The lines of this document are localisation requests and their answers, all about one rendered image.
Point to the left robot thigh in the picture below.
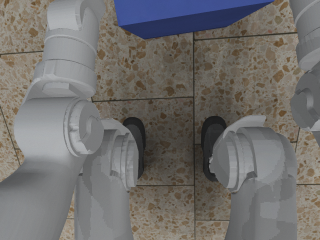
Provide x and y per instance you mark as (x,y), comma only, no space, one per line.
(101,192)

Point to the right robot thigh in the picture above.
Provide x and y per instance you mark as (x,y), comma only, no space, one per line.
(252,165)

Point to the right robot forearm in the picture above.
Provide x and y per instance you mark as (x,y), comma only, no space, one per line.
(306,16)

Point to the right robot upper arm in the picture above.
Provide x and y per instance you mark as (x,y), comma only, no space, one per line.
(305,103)

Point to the left robot upper arm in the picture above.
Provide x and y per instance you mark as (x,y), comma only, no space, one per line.
(55,134)

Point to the carton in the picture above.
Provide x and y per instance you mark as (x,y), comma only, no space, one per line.
(149,19)

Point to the left robot forearm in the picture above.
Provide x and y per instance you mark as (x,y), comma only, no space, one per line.
(67,68)

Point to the robot thigh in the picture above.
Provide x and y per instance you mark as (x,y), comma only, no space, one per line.
(252,165)
(101,192)

